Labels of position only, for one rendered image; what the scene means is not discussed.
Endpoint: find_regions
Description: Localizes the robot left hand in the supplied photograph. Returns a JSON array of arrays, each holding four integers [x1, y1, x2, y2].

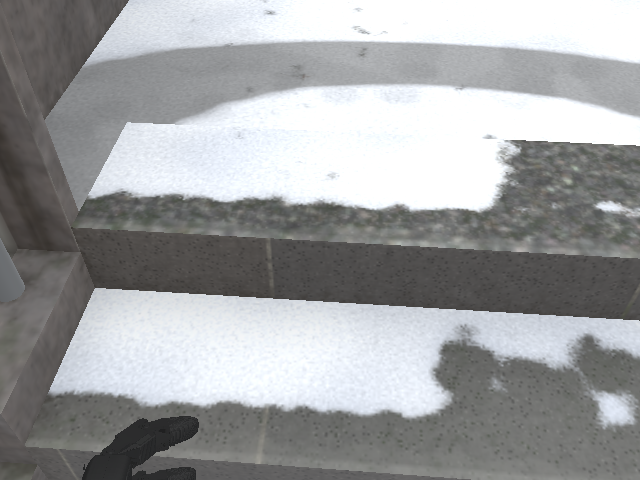
[[82, 416, 199, 480]]

